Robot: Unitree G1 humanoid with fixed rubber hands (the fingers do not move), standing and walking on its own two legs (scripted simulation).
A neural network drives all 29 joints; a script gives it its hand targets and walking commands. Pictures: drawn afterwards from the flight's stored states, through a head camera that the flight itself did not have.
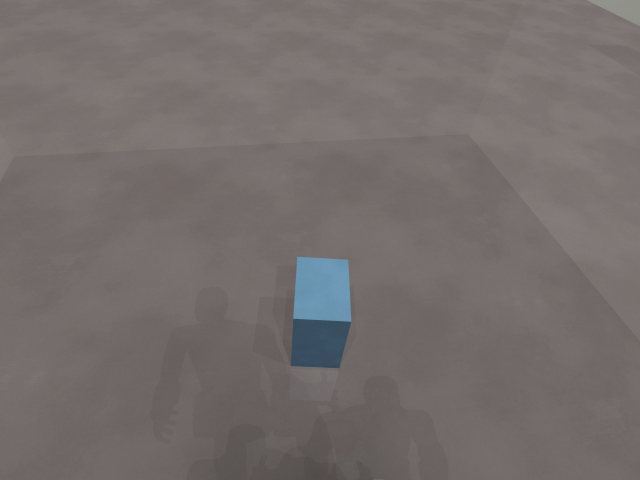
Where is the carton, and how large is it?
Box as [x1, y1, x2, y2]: [291, 257, 350, 367]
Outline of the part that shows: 297,257 291,365 338,367 350,324 347,260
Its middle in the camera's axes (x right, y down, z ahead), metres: +0.00 +0.24 +1.26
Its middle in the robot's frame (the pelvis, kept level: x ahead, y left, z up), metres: +0.73 -0.05 -0.61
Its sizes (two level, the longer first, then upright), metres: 0.225 0.162 0.298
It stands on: the floor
